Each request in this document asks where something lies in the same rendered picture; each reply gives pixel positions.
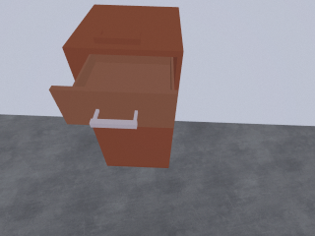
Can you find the cabinet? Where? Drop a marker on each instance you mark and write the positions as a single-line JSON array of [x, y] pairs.
[[160, 31]]

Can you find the drawer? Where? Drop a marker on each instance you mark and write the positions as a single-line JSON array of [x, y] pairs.
[[119, 85]]

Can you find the handle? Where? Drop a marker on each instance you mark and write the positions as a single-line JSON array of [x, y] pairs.
[[114, 123], [117, 39]]

